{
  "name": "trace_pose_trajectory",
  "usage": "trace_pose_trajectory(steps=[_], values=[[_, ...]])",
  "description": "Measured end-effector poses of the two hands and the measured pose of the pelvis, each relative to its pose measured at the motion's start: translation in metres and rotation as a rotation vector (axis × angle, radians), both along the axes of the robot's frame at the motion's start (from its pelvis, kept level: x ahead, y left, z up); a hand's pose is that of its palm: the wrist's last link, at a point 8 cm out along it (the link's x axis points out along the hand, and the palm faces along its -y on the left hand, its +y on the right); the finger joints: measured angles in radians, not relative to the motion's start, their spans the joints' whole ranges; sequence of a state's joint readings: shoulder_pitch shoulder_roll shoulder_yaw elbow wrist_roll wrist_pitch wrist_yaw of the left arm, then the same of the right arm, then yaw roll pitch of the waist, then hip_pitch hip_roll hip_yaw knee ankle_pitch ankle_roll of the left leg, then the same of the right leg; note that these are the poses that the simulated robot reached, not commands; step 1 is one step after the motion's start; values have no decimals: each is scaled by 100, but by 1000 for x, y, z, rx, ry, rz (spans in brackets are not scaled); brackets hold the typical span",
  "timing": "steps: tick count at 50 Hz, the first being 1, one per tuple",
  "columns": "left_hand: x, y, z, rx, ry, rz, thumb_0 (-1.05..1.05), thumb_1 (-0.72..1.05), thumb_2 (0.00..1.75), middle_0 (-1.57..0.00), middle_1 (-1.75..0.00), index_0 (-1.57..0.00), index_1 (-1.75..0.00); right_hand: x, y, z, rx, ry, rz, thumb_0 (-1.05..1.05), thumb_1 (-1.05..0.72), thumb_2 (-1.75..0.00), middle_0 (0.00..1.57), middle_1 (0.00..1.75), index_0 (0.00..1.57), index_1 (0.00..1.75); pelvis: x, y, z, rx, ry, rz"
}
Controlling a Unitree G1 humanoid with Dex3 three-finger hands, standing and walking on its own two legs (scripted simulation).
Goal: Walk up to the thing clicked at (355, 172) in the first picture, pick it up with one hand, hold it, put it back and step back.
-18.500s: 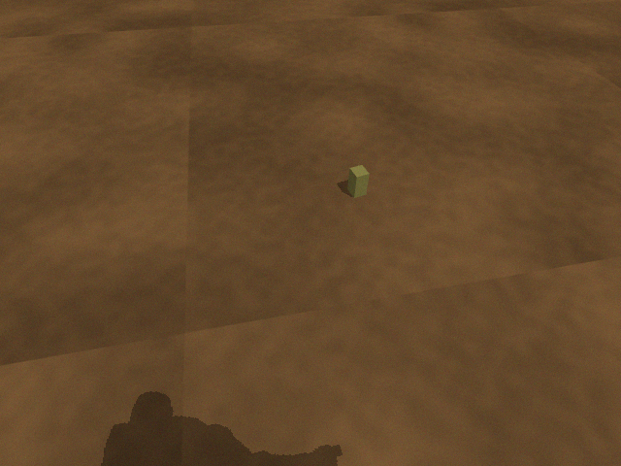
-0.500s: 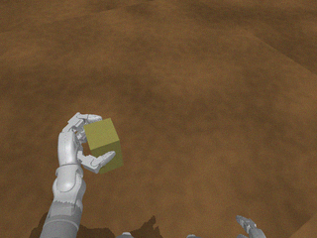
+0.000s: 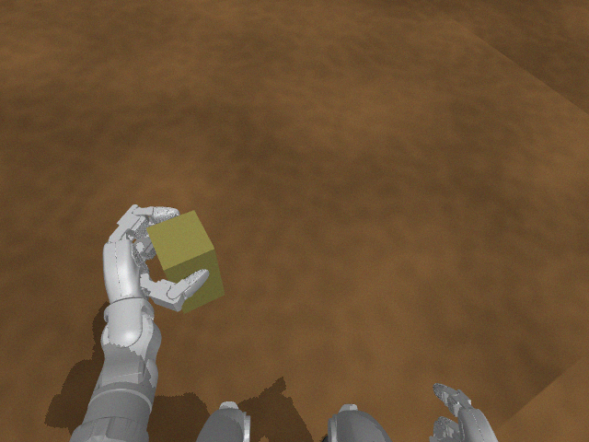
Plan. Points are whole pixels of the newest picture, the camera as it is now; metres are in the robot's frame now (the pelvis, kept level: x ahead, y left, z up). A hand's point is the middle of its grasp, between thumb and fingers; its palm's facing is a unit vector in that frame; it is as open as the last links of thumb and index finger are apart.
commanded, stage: crouch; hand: left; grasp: from the side
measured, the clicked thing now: (188, 264) +0.37 +0.16 -0.02
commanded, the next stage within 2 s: lower in 1.36 s
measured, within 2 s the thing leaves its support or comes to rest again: neither
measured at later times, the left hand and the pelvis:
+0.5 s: hand (180, 299) +0.39 +0.22 -0.24, palm faces +0.35 -0.94 -0.03, open 11.1 cm; pelvis -0.04 +0.00 -0.21, yaw -3 degrees
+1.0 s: hand (187, 323) +0.40 +0.24 -0.41, palm faces +0.35 -0.94 -0.02, open 11.2 cm; pelvis -0.08 +0.01 -0.36, yaw -6 degrees
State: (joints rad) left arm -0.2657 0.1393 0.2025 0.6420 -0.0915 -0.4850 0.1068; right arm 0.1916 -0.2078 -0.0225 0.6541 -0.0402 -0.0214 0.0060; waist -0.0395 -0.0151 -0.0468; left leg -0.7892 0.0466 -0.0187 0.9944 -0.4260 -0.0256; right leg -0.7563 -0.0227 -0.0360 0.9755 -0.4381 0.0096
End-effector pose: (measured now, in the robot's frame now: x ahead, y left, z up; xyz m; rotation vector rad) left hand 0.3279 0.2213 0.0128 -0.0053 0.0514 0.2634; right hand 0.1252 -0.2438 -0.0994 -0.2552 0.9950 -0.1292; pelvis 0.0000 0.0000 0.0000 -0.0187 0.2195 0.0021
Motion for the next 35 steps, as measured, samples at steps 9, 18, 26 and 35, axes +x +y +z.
trace_pose_trajectory(steps=[9,18,26,35], values=[[14,17,-94,24,-60,32,0,-61,119,-67,-111,-67,-108,-23,-14,-79,-43,108,35,0,-88,-90,20,30,20,30,-13,1,-76,-12,199,-7],[29,31,-183,50,-64,61,0,-61,119,-68,-110,-67,-107,-36,-14,-174,-12,206,47,1,-89,-90,20,30,20,30,-23,0,-155,-18,320,-23],[24,45,-259,41,-28,98,0,-61,119,-68,-109,-68,-106,-53,-12,-238,1,268,72,0,-91,-91,20,30,20,30,-40,-2,-213,-20,368,-36],[21,54,-344,39,-25,102,0,-61,120,-67,-111,-67,-108,-78,-21,-299,-59,318,87,0,-91,-91,20,30,20,30,-60,0,-283,-36,359,-50]])
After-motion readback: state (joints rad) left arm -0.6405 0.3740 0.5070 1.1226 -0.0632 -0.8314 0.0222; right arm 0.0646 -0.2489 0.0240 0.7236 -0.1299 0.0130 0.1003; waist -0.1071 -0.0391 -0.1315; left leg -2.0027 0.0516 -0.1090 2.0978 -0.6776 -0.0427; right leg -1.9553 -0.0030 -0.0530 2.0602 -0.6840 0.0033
